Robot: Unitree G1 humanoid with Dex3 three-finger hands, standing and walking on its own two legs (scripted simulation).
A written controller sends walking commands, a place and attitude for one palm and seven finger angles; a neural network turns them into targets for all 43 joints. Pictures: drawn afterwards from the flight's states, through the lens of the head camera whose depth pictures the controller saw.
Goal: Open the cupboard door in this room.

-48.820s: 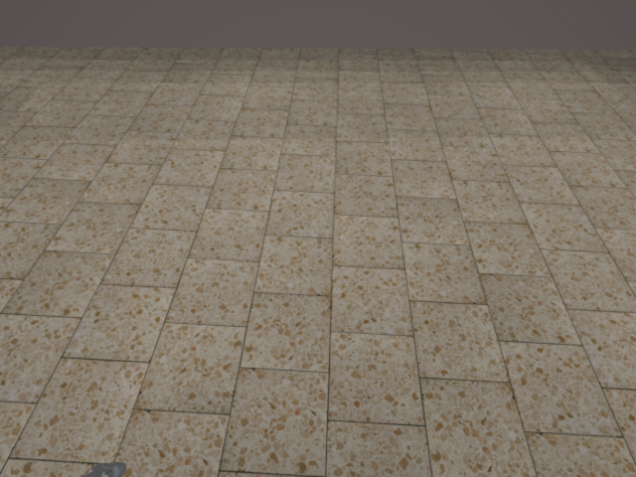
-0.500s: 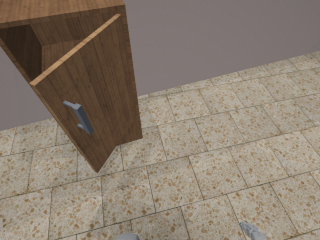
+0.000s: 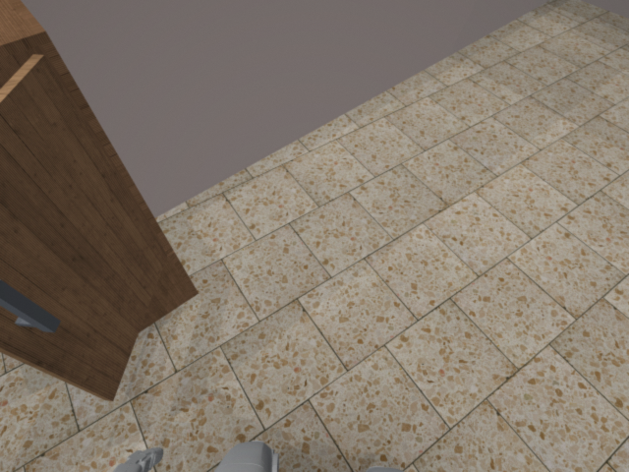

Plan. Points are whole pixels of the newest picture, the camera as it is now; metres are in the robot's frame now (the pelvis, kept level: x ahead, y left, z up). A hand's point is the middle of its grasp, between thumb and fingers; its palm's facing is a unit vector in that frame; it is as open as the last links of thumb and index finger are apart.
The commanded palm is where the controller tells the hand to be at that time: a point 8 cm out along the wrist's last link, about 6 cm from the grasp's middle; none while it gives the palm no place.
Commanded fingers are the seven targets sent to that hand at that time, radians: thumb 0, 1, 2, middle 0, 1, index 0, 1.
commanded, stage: walk to a spot facing it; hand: left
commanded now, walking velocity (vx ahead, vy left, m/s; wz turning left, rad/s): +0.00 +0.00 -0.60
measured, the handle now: (10, 306) +0.31 +0.45 -0.03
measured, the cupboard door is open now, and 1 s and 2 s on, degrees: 45 45 45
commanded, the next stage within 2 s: turn to face it in 1.76 s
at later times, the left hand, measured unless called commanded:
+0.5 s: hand (230, 427) +0.19 +0.14 -0.16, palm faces -0.32 -0.92 -0.24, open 7.4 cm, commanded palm none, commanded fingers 0.00 0.90 0.90 -0.20 -0.30 -0.20 -0.30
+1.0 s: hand (284, 352) +0.31 +0.08 -0.17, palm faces -0.54 -0.83 -0.17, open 7.4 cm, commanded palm none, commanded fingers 0.00 0.90 0.90 -0.20 -0.30 -0.20 -0.30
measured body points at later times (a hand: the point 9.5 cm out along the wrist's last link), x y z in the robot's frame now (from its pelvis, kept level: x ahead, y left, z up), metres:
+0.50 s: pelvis +0.02 -0.02 -0.01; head +0.06 -0.05 +0.44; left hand +0.20 +0.19 -0.14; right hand -0.03 -0.26 -0.16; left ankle +0.03 +0.12 -0.73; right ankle -0.01 -0.13 -0.74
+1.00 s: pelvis +0.17 -0.08 +0.01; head +0.21 -0.08 +0.45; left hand +0.34 +0.12 -0.15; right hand +0.10 -0.32 -0.12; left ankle +0.24 +0.01 -0.73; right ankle +0.05 -0.14 -0.63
